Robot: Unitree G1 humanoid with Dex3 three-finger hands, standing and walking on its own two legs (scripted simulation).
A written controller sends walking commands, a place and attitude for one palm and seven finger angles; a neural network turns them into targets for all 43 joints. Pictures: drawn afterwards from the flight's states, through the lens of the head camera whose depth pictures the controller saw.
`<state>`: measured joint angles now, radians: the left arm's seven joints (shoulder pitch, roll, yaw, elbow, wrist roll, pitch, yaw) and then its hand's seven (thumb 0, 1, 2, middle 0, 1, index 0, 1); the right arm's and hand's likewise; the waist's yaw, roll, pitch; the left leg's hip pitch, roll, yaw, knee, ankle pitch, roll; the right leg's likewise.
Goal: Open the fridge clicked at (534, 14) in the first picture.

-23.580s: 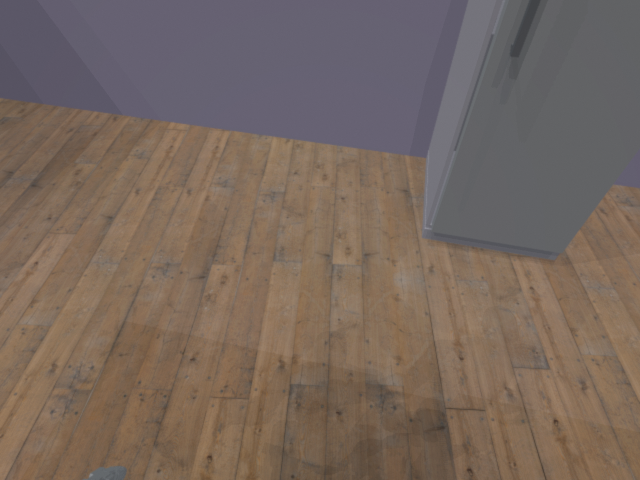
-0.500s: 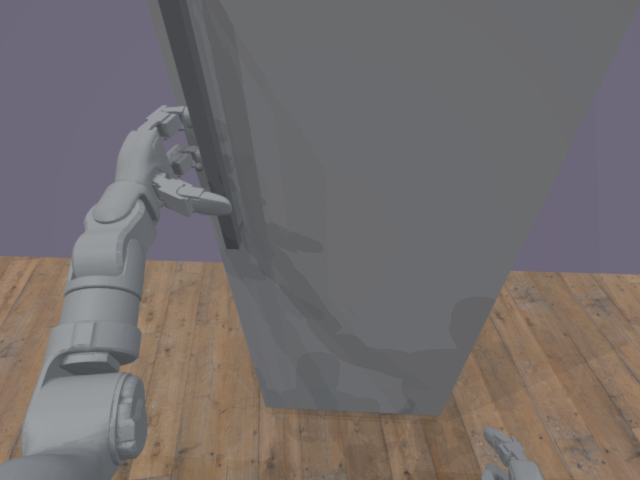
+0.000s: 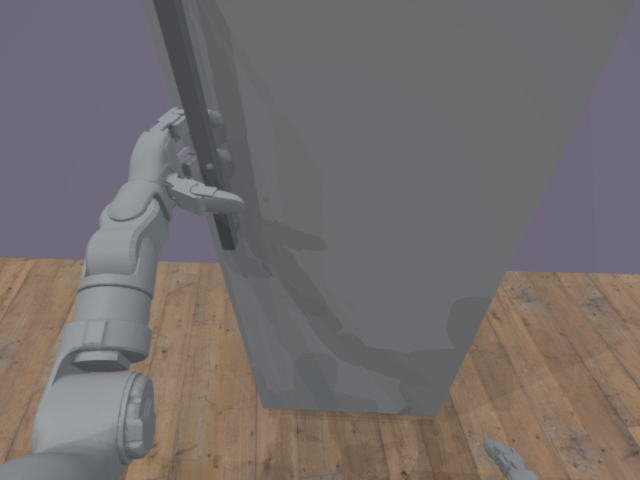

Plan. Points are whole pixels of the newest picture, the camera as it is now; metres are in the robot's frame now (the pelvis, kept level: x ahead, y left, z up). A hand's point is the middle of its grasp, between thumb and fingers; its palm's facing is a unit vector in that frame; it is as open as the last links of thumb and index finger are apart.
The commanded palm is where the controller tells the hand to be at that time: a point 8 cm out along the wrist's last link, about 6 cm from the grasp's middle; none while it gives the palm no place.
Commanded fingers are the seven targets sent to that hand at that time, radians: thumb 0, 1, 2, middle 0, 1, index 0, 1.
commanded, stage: slide the fingers in behind the handle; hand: left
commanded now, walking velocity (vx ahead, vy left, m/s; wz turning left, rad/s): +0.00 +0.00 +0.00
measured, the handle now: (206, 128) +0.46 +0.17 +0.24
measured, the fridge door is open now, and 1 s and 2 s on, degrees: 0 0 0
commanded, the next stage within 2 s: grip the handle and tug to test in 0.64 s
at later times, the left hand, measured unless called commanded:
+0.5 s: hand (220, 166) +0.41 +0.14 +0.22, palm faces +0.03 -1.00 +0.01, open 14.0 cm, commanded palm +0.38 +0.19 +0.22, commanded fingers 0.00 -0.50 0.30 -0.30 -1.20 -0.30 -1.20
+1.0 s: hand (221, 166) +0.41 +0.14 +0.22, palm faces +0.02 -1.00 +0.00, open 12.4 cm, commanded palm +0.38 +0.19 +0.22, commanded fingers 0.00 0.15 0.58 -0.37 -1.29 -0.37 -1.29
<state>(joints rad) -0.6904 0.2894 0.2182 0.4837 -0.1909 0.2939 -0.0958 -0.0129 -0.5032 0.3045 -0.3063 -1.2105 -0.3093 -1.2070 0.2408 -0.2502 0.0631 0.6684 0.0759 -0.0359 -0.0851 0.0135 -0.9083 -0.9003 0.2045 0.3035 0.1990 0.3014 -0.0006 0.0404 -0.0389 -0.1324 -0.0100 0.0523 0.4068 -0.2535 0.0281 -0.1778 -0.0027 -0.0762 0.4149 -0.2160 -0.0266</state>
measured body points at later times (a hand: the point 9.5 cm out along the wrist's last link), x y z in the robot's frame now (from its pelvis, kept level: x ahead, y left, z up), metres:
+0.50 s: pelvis +0.00 +0.00 +0.00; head -0.03 -0.02 +0.45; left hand +0.40 +0.20 +0.22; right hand +0.15 -0.24 -0.10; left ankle -0.02 +0.10 -0.74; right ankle +0.01 -0.10 -0.74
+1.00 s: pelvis +0.00 +0.00 +0.00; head -0.02 -0.02 +0.45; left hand +0.40 +0.20 +0.22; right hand +0.15 -0.23 -0.10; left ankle -0.02 +0.10 -0.74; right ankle +0.01 -0.10 -0.74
